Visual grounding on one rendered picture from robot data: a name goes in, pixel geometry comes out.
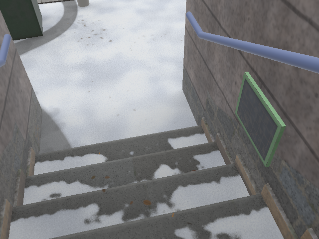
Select stairs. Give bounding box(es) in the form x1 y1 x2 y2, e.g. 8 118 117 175
8 125 300 239

